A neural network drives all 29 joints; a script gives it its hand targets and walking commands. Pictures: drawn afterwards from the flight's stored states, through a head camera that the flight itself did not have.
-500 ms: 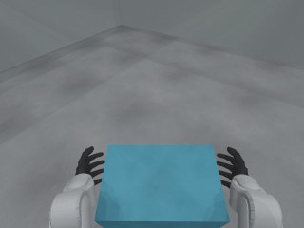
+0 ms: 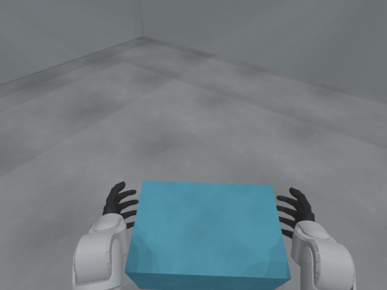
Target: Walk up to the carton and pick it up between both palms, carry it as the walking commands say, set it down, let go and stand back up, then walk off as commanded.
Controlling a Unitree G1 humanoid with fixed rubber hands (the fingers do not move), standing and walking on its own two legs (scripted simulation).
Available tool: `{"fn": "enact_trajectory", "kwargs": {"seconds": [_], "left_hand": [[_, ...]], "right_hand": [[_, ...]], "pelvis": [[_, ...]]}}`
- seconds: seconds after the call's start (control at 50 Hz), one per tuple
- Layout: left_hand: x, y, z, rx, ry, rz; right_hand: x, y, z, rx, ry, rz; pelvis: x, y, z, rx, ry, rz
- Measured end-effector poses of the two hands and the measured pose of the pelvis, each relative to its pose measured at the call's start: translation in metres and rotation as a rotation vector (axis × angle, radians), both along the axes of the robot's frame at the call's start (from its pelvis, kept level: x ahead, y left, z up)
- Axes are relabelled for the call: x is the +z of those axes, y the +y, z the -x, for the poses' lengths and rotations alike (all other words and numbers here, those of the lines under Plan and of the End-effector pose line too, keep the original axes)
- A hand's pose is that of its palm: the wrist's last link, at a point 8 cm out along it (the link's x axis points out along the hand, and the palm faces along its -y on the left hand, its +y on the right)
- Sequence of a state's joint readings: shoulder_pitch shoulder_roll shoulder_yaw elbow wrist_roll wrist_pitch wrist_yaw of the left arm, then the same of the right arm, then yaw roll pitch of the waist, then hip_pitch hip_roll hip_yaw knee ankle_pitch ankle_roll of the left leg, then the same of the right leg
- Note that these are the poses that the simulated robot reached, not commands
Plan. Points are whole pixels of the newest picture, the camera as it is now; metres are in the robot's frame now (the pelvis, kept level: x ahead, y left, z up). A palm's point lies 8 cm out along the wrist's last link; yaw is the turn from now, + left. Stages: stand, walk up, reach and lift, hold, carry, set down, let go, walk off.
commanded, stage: carry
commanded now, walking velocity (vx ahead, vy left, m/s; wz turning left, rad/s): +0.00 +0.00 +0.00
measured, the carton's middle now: (205, 237) +0.26 +0.00 +0.00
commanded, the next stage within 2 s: hold in 1.22 s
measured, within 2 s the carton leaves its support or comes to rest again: neither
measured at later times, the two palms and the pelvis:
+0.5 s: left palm (117, 218) +0.26 +0.17 +0.08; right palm (298, 221) +0.26 -0.17 +0.08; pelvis +0.00 +0.00 +0.00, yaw +0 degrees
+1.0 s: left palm (124, 217) +0.27 +0.16 +0.06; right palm (298, 220) +0.27 -0.18 +0.06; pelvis +0.01 -0.01 +0.00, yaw +0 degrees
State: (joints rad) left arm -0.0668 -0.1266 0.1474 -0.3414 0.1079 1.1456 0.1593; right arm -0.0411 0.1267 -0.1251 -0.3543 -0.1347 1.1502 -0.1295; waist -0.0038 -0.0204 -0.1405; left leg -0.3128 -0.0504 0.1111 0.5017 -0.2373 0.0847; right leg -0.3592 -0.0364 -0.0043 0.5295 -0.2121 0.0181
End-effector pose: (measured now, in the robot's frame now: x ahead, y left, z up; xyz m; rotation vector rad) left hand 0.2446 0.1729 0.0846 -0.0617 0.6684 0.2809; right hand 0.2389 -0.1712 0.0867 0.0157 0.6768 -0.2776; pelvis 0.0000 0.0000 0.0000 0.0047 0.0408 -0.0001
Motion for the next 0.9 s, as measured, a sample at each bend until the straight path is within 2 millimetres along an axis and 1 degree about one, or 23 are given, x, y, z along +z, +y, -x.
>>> {"fn": "enact_trajectory", "kwargs": {"seconds": [0.1, 0.2, 0.4, 0.6, 0.9], "left_hand": [[-0.003, 0.003, 0.000, 0.000, -0.010, -0.003], [-0.005, 0.005, -0.001, 0.006, -0.018, -0.007], [-0.008, 0.003, -0.010, 0.012, -0.024, -0.010], [-0.010, -0.004, -0.017, 0.007, -0.029, -0.008], [-0.021, -0.009, -0.023, 0.003, -0.016, -0.019]], "right_hand": [[-0.003, 0.003, -0.001, 0.005, -0.010, 0.003], [-0.005, 0.004, -0.006, 0.016, -0.017, 0.006], [-0.008, 0.002, -0.017, 0.027, -0.024, 0.008], [-0.010, -0.004, -0.022, 0.023, -0.028, 0.011], [-0.021, -0.009, -0.030, 0.031, -0.015, 0.014]], "pelvis": [[0.000, 0.003, 0.005, -0.002, 0.005, -0.001], [0.000, 0.002, 0.006, 0.000, 0.010, 0.001], [0.000, -0.002, 0.001, 0.005, 0.011, 0.006], [0.000, -0.007, -0.005, 0.006, 0.010, 0.008], [0.000, -0.013, -0.009, 0.007, 0.003, 0.007]]}}
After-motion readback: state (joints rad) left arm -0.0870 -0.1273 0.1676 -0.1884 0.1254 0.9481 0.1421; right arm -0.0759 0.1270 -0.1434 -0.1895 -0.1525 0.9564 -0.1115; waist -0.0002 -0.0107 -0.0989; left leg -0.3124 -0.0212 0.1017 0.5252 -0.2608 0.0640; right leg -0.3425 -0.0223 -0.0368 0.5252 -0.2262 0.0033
